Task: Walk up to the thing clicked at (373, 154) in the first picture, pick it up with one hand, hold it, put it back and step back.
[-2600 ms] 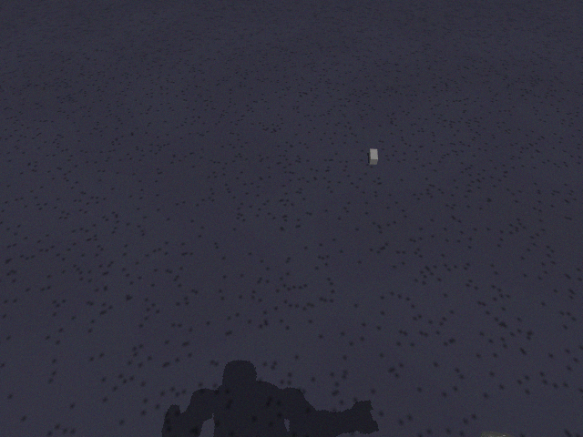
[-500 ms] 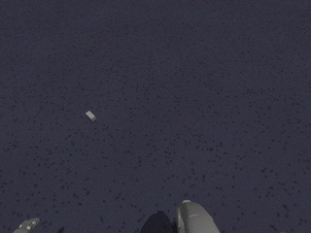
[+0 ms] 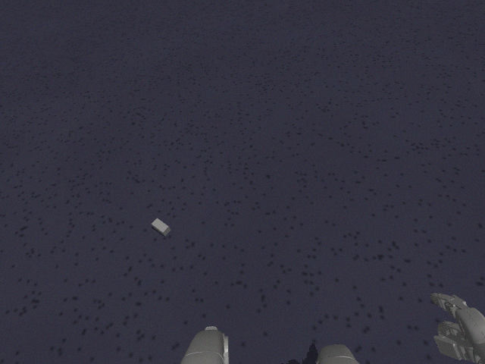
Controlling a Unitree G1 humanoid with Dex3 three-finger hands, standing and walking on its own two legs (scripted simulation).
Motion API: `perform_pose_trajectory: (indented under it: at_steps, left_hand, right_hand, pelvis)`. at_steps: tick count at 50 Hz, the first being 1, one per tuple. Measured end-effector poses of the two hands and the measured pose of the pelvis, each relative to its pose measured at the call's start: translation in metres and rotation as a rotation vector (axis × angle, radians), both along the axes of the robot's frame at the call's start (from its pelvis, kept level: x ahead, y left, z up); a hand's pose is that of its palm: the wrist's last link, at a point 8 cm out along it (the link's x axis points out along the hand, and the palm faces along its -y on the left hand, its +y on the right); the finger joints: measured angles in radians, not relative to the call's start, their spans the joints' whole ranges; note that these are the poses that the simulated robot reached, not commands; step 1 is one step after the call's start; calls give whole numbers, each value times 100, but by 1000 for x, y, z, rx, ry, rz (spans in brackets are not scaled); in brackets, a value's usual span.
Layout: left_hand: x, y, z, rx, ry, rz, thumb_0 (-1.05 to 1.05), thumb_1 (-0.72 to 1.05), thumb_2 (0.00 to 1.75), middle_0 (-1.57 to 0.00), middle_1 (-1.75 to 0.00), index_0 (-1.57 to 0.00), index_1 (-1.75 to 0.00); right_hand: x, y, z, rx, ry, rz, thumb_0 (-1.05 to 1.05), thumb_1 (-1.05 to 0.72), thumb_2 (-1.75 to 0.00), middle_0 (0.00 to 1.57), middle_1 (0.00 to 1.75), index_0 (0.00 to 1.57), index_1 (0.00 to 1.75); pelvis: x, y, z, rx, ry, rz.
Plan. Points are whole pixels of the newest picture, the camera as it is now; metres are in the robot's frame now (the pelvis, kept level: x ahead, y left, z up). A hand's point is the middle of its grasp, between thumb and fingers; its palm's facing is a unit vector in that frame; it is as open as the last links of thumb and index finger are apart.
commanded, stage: walk up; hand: left
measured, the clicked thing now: (161, 227) +0.76 +0.48 -0.70
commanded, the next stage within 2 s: none
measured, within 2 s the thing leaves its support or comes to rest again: neither
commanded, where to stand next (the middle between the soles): +0.27 +0.59 m, yaw -38 degrees
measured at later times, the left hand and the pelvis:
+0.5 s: hand (14, 310) +0.23 +0.49 -0.09, palm faces -0.18 -0.76 -0.63, open 7.4 cm; pelvis +0.08 +0.19 +0.01, yaw -13 degrees
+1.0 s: hand out of the picture +0.33 +0.68 -0.11, palm faces -0.36 -0.74 -0.57, open 7.4 cm; pelvis +0.14 +0.44 +0.00, yaw -23 degrees
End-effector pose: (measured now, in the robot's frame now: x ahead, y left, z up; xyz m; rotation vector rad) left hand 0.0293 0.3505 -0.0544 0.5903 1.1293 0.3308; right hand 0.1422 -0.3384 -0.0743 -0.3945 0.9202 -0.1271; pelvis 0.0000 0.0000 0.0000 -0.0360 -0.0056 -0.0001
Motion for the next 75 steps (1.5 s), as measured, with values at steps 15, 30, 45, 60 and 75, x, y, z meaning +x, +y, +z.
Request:
perform_pose_trajectory:
  at_steps: [15,30,45,60,75]
  left_hand:
    - [157,97,4,-37,33,-193,0,90,89,-21,-30,-20,-30]
    - [217,220,18,49,-79,-288,0,89,89,-21,-30,-21,-30]
    - [299,355,-9,-6,-1,-356,0,90,89,-21,-30,-20,-30]
    - [319,475,2,6,-59,-449,0,89,89,-21,-30,-21,-30]
    - [388,624,-13,-23,29,-484,0,90,89,-20,-30,-20,-30]
  right_hand:
    - [-99,132,-9,21,247,-310,0,-90,-90,21,30,20,30]
    - [-29,237,-31,58,133,-314,0,-90,-90,21,30,20,30]
    - [-67,414,-20,26,213,-477,0,-90,-90,21,30,20,30]
    - [-51,541,-36,62,185,-508,0,-90,-90,21,30,20,30]
    - [-93,742,-27,89,255,-701,0,-90,-90,21,30,20,30]
  pelvis:
    - [61,121,21,30,2,-156]
    - [93,243,1,17,-21,-260]
    - [130,400,5,8,-11,-359]
    - [146,541,-2,18,-42,-434]
    - [177,690,7,5,-49,-547]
